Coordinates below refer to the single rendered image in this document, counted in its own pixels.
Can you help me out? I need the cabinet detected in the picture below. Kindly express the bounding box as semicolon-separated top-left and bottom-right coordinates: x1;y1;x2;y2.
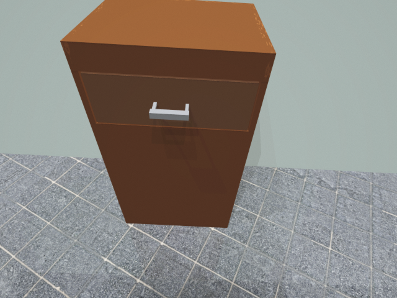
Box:
60;0;276;228

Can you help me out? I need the handle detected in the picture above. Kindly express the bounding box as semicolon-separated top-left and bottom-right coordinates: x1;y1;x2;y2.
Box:
149;102;189;121

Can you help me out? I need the drawer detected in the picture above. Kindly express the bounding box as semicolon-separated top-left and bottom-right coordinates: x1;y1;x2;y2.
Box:
81;71;259;130

